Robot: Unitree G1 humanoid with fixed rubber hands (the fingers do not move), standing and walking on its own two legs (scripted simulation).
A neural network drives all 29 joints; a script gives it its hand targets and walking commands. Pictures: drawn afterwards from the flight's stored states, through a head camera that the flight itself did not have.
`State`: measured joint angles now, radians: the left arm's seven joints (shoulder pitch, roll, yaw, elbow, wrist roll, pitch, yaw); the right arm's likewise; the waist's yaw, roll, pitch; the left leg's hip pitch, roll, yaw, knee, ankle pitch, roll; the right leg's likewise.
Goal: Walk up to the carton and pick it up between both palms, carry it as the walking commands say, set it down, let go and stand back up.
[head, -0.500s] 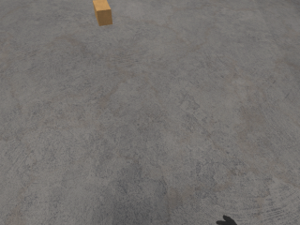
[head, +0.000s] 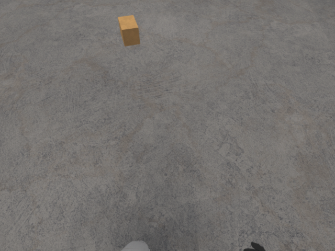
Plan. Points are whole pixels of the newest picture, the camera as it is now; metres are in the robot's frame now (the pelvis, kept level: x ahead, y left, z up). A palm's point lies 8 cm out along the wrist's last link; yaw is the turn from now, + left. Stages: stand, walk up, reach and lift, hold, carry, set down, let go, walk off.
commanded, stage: walk up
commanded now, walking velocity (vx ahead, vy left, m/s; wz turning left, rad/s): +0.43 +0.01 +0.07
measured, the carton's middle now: (129, 30) +2.07 +0.51 -0.67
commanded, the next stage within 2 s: none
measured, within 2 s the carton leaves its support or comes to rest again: neither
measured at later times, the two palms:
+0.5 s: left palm (96, 167) +0.33 +0.24 -0.11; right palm (263, 204) +0.26 -0.26 -0.13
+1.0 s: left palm (116, 103) +0.60 +0.24 -0.12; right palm (246, 143) +0.46 -0.24 -0.13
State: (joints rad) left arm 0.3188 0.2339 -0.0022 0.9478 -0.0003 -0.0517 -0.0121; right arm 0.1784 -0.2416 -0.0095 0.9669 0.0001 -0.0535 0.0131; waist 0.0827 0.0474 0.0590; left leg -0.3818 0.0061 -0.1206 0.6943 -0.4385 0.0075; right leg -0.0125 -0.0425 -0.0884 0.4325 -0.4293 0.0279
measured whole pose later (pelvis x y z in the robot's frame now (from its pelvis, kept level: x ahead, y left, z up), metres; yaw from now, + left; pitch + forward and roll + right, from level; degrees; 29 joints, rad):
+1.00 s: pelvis +0.47 +0.00 +0.00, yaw +1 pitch +4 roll +1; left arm 0.06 0.24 0.00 0.94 0.00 -0.05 -0.01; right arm 0.32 -0.20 -0.01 0.97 0.00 -0.07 -0.01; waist -0.05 -0.01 0.05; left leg -0.06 -0.01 -0.10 0.46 -0.45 -0.01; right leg -0.38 -0.05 -0.07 0.63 -0.33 0.02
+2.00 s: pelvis +0.97 -0.01 +0.02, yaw -2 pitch +1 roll +1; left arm 0.44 0.23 0.00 0.93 0.00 -0.07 -0.01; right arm 0.19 -0.25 -0.01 0.93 0.00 -0.02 0.02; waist 0.12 0.02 0.05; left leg -0.38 0.00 -0.09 0.80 -0.40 -0.02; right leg 0.01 -0.02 -0.04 0.33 -0.35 -0.02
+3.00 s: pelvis +1.20 +0.01 +0.00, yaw +12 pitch +3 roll -2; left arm 0.06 0.23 0.00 0.76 0.00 0.04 0.00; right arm 0.29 -0.24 -0.01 0.90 0.00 0.01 -0.03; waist -0.07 0.00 0.09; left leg -0.30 -0.02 -0.11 0.69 -0.44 0.01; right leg -0.40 -0.03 -0.03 0.68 -0.45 0.00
